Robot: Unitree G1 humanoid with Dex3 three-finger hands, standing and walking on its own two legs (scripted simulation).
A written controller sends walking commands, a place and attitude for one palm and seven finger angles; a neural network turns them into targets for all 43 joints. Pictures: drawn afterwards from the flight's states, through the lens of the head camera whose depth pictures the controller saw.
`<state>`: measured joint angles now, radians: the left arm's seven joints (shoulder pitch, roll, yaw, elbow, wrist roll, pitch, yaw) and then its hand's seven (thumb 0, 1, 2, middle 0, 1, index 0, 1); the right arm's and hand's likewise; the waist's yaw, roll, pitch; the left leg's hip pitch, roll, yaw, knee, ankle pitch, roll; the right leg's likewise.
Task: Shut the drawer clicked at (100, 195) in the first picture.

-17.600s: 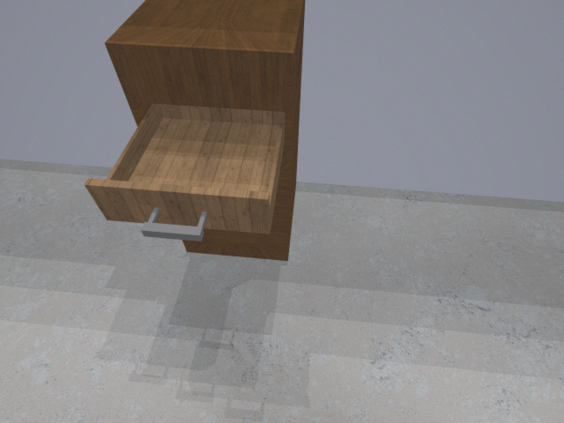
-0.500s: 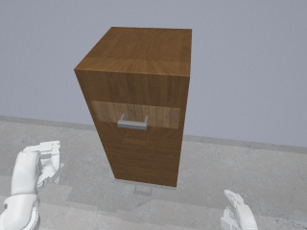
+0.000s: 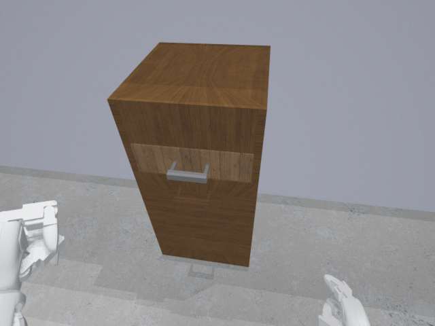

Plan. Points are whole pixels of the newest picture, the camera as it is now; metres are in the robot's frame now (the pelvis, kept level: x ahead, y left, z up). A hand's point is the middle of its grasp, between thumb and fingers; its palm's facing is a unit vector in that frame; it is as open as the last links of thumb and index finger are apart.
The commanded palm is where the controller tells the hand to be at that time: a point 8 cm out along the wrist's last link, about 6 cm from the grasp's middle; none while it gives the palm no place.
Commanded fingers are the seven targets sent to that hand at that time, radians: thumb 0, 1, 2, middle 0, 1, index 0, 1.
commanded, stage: step back with the hand held close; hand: left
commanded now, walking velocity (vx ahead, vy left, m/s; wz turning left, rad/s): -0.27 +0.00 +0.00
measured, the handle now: (188, 171) +0.58 +0.16 -0.10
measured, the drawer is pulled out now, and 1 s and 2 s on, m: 0.00 0.00 0.00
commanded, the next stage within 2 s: stop stepping back and stand still in 1.42 s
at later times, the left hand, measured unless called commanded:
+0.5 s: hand (35, 261) +0.15 +0.26 +0.16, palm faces +0.31 -0.81 -0.50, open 3.2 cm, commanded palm +0.09 +0.30 +0.17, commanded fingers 0.00 0.90 0.90 -1.40 -1.60 -1.40 -1.60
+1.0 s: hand (8, 302) +0.10 +0.26 +0.16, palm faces +0.35 -0.79 -0.51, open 3.2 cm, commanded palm +0.03 +0.30 +0.17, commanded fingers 0.00 0.90 0.90 -1.40 -1.60 -1.40 -1.60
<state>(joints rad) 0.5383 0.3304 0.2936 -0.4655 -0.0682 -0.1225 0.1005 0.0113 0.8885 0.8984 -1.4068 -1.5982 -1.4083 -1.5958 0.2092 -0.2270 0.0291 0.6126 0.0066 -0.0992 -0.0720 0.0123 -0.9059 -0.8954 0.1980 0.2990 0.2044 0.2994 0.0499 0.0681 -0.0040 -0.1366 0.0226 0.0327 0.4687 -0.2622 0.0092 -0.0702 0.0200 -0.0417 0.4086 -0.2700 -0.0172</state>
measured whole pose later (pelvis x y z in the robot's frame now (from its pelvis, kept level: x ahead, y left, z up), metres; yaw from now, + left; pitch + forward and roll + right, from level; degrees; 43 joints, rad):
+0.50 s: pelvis -0.05 +0.02 +0.00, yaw -1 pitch +1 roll -1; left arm 0.63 0.40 0.37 -0.57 -0.05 -0.22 0.13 0.01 0.89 0.90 -1.40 -1.60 -1.41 -1.60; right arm 0.18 -0.21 0.00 0.54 0.01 -0.01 -0.08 0.01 -0.91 -0.90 0.20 0.30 0.20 0.30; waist 0.00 0.02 0.04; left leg -0.33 -0.01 0.06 0.50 -0.19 0.05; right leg -0.29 -0.01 -0.02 0.48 -0.21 0.02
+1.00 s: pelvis -0.10 +0.02 -0.02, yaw +1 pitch +1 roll -2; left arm 0.61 0.42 0.42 -0.61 -0.02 -0.29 0.14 0.01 0.89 0.90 -1.41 -1.60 -1.41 -1.60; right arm 0.19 -0.21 -0.02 0.57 0.00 -0.07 -0.07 0.01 -0.90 -0.90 0.20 0.30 0.21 0.30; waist -0.02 0.00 0.06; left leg -0.48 0.01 0.02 0.64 -0.23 0.05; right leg -0.40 0.04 0.01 0.57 -0.18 0.01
